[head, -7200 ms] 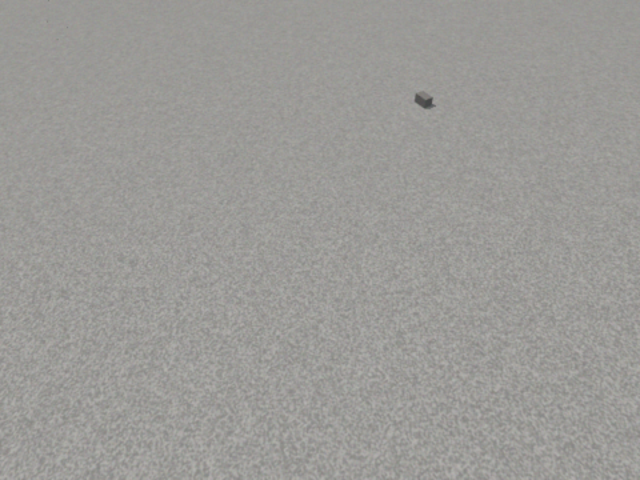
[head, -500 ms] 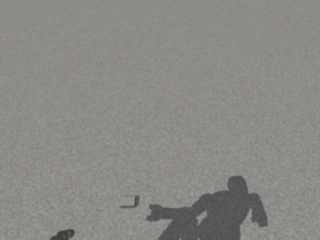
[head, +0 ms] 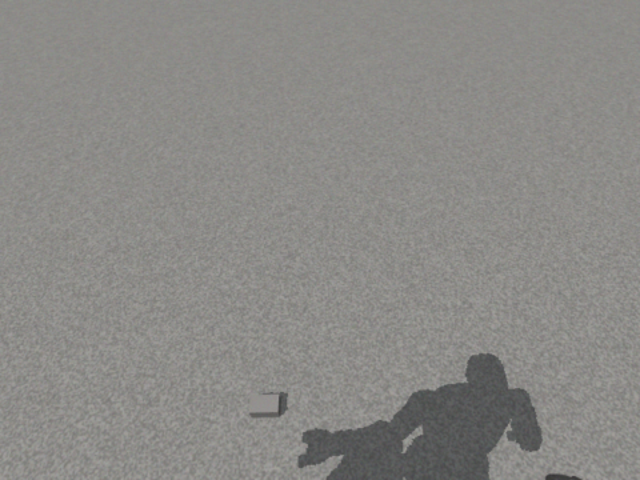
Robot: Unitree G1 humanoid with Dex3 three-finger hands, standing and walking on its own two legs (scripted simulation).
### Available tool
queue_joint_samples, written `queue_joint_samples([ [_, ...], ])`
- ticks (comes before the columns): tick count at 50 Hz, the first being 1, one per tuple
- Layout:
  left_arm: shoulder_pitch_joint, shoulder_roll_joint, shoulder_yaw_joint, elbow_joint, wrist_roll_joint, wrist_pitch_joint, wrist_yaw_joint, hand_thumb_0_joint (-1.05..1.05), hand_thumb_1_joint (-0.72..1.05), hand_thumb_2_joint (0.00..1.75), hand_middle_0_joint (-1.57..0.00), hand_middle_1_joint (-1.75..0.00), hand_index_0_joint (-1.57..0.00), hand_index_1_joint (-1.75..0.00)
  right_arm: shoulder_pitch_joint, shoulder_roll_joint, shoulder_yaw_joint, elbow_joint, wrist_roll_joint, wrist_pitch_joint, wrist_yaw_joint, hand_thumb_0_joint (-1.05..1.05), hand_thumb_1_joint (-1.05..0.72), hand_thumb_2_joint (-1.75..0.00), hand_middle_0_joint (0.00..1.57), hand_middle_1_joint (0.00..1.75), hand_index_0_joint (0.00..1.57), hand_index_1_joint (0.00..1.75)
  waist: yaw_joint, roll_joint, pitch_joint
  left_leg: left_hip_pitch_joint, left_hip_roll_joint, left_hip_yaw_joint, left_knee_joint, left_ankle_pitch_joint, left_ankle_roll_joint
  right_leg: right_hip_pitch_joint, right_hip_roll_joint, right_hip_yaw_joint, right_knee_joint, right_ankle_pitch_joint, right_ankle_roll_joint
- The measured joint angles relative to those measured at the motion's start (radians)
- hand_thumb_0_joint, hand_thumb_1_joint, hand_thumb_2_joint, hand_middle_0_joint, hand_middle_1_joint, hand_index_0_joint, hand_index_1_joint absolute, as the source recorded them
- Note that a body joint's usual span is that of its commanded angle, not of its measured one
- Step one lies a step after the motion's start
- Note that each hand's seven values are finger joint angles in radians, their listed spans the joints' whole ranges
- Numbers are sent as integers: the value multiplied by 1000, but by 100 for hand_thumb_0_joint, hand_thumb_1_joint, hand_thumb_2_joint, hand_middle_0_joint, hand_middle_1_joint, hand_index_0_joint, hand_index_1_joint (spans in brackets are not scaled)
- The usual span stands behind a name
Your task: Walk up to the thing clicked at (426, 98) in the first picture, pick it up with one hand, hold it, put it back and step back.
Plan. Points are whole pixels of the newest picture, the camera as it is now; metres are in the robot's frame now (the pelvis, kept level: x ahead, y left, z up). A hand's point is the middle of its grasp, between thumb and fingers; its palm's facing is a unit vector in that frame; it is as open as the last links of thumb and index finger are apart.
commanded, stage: walk up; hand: left
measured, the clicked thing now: (265, 405) +0.43 +0.22 -0.76
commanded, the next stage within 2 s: stand in 0.36 s
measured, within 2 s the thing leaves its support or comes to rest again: neither
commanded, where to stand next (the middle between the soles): +0.03 -0.04 m, yaw +0 degrees
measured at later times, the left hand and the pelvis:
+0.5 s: hand out of the picture +0.09 +0.25 -0.15, palm faces -0.01 -0.94 -0.33, open 7.4 cm; pelvis +0.00 +0.00 +0.00, yaw +0 degrees
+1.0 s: hand out of the picture +0.09 +0.25 -0.15, palm faces -0.02 -0.94 -0.35, open 7.4 cm; pelvis +0.02 -0.01 +0.00, yaw +0 degrees
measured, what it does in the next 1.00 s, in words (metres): stands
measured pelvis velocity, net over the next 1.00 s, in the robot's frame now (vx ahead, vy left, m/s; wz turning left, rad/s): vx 0.02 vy -0.01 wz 0.00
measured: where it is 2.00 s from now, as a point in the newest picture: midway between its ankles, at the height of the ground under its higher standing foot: outside the picture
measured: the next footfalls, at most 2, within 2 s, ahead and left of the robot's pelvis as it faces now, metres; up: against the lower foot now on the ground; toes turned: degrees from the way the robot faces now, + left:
none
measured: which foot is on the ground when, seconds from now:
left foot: down 0.00-1.00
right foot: down 0.00-1.00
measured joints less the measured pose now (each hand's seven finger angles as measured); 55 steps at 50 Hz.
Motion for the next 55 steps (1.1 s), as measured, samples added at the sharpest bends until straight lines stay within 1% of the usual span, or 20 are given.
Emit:
queue_joint_samples([
  [18,-14,0,6,-16,2,-2,2,0,90,90,-21,-30,-20,-30,21,-2,0,9,-1,4,-2,0,-90,-89,20,30,20,30,-14,1,-9,9,4,-3,-12,3,-5,8,4,-3,-7,-1,-5],
  [24,-13,-1,-10,-7,2,-20,8,0,90,90,-21,-30,-20,-30,21,-2,3,20,-5,11,6,1,-90,-89,20,30,20,30,-17,6,-9,24,4,-2,-31,9,-7,21,4,-3,-23,4,-5],
  [33,-11,2,-24,-3,0,-28,13,0,90,90,-21,-30,-20,-30,24,0,4,29,-3,14,12,0,-90,-89,20,30,20,30,-18,12,-8,35,3,-2,-49,13,-9,26,3,-3,-28,1,-6],
  [55,-4,8,-32,-2,0,-31,19,0,90,90,-21,-30,-20,-30,18,-5,3,28,-2,15,10,0,-90,-89,20,30,20,30,-16,6,-15,54,9,1,-62,6,-14,42,9,-1,-40,-5,-11],
])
